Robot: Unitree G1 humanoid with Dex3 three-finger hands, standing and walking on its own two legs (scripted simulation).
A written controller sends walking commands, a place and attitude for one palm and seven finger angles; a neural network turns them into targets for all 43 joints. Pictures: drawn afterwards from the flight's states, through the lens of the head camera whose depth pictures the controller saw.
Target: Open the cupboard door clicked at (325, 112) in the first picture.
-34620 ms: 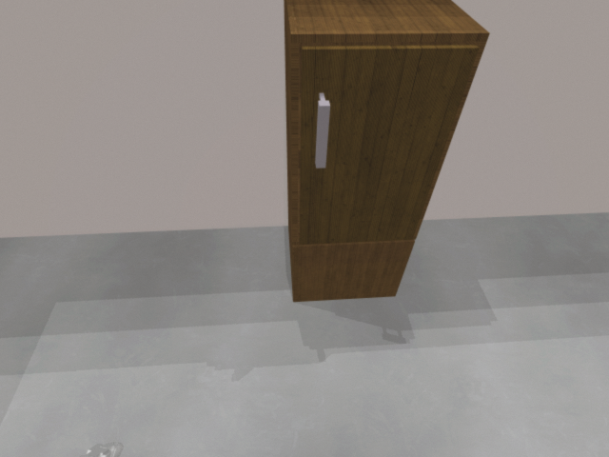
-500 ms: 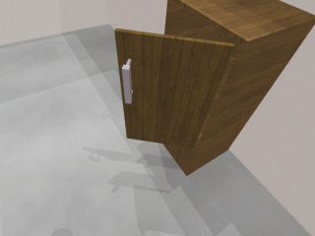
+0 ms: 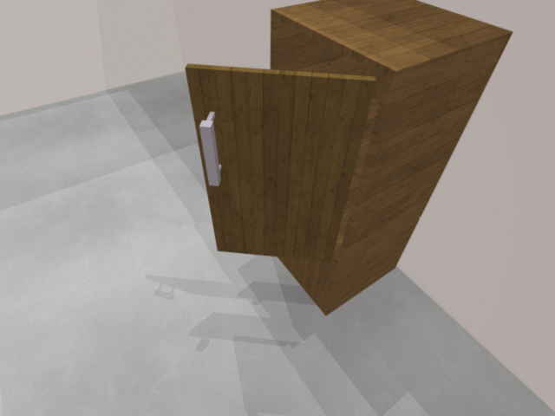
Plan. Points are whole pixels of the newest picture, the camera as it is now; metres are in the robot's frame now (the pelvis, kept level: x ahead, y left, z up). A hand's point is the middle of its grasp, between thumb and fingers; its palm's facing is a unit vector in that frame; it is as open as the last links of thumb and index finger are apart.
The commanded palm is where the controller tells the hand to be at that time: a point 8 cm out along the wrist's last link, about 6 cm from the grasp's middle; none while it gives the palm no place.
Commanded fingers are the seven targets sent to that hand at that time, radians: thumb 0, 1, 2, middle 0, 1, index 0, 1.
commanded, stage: come to a stop and stand still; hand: left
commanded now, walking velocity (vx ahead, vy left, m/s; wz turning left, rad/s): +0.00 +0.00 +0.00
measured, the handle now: (213, 149) +0.64 +0.17 +0.02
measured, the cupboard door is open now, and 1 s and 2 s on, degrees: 50 50 50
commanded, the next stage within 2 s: look again from close up in 0.22 s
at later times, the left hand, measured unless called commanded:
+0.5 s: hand out of the picture -0.03 +0.16 -0.18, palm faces +0.03 -0.99 -0.14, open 7.4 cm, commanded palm none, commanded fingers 0.00 0.90 0.90 -0.20 -0.30 -0.20 -0.30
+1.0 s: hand out of the picture -0.02 +0.16 -0.18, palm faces +0.03 -0.99 -0.15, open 7.4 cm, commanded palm none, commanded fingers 0.00 0.90 0.90 -0.20 -0.30 -0.20 -0.30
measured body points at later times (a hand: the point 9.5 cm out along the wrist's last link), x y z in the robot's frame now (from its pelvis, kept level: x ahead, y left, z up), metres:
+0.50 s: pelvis +0.00 +0.00 +0.00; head -0.01 +0.02 +0.45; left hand -0.03 +0.21 -0.17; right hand +0.00 -0.23 -0.14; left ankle +0.05 +0.09 -0.73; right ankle -0.01 -0.12 -0.73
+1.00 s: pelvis +0.00 +0.00 +0.01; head +0.00 +0.02 +0.46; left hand -0.02 +0.21 -0.16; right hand +0.00 -0.22 -0.15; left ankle +0.05 +0.09 -0.73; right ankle -0.01 -0.12 -0.73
